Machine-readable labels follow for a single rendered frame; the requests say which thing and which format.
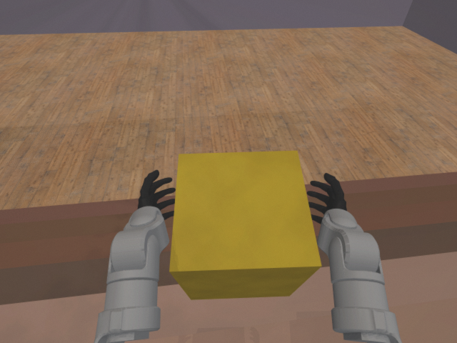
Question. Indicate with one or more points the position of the carton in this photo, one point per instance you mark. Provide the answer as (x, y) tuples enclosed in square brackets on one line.
[(242, 225)]

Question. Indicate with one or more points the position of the robot right forearm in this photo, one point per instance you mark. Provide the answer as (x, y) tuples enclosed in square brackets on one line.
[(360, 310)]

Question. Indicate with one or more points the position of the robot left hand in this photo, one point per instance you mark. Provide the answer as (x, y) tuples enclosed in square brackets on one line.
[(149, 197)]

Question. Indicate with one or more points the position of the robot right hand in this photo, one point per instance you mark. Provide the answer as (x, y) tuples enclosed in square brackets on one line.
[(334, 201)]

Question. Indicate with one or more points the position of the robot left forearm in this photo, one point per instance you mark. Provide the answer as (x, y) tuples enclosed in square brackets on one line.
[(130, 310)]

